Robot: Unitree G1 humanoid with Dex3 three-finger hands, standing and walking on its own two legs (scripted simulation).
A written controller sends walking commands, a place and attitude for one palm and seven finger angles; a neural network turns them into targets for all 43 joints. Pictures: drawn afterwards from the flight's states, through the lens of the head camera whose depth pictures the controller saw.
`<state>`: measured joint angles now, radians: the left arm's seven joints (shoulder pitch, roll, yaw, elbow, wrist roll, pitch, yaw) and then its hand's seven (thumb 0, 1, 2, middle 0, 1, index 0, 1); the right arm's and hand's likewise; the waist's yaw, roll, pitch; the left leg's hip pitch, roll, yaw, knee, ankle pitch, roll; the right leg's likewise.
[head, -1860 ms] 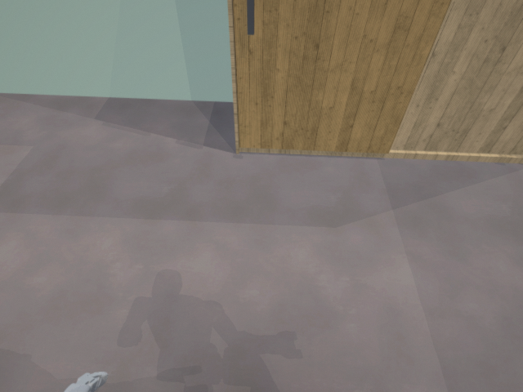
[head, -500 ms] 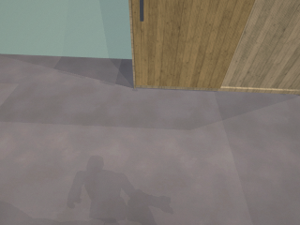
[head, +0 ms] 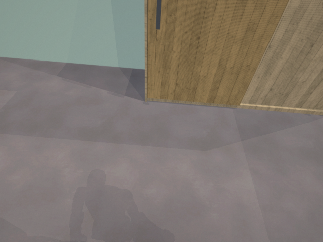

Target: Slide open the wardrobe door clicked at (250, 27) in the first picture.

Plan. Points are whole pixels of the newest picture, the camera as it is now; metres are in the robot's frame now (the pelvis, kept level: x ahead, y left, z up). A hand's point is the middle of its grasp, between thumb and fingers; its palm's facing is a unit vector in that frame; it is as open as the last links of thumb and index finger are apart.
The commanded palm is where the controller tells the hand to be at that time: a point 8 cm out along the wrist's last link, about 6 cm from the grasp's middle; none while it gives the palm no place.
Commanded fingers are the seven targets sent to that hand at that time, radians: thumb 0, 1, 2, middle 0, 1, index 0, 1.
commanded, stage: walk to a spot facing it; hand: left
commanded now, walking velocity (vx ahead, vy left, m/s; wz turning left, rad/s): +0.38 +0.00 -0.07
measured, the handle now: out of the picture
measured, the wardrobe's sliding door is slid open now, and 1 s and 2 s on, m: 0.00 0.00 0.00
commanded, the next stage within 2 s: turn to face it in 1.24 s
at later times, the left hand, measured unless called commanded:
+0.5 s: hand (126, 184) +0.34 +0.14 -0.17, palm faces -0.06 -0.98 -0.18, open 7.4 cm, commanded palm none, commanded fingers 0.00 0.90 0.90 -0.20 -0.30 -0.20 -0.30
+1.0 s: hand (114, 174) +0.37 +0.19 -0.18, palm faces +0.04 -0.99 -0.13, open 7.4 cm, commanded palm none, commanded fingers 0.00 0.90 0.90 -0.20 -0.30 -0.20 -0.30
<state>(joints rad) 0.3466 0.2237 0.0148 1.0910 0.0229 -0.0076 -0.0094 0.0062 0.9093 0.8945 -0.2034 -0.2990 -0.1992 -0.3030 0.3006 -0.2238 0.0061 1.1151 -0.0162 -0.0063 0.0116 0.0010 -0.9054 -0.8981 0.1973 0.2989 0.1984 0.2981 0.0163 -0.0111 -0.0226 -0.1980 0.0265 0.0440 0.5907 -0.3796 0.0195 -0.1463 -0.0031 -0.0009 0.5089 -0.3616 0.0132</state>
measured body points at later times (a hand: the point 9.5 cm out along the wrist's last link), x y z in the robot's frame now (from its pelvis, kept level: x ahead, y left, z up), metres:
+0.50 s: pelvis +0.21 -0.03 -0.01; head +0.24 -0.02 +0.43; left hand +0.34 +0.19 -0.16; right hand +0.07 -0.22 -0.16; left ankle +0.05 +0.10 -0.62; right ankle +0.29 -0.10 -0.73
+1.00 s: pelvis +0.43 +0.02 +0.00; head +0.45 +0.05 +0.45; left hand +0.37 +0.24 -0.16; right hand +0.51 -0.21 -0.13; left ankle +0.48 +0.11 -0.73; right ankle +0.34 -0.10 -0.64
